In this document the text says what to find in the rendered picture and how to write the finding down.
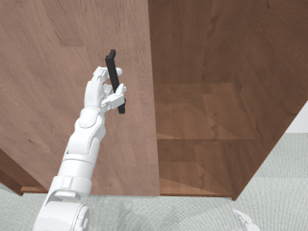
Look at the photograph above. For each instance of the robot left forearm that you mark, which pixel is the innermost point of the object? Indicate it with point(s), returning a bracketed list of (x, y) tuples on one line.
[(74, 177)]

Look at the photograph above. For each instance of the wardrobe door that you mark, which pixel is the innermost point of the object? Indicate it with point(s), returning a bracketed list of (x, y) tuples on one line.
[(16, 172), (49, 50)]

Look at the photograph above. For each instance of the handle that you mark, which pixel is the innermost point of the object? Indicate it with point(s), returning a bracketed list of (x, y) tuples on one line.
[(111, 66)]

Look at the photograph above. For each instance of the right robot hand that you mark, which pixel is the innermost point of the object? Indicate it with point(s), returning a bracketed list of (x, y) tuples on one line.
[(244, 220)]

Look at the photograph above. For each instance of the left robot upper arm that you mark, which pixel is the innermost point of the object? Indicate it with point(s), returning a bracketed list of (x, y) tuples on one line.
[(63, 216)]

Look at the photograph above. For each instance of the left robot hand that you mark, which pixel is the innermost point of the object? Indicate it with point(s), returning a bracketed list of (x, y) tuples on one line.
[(103, 96)]

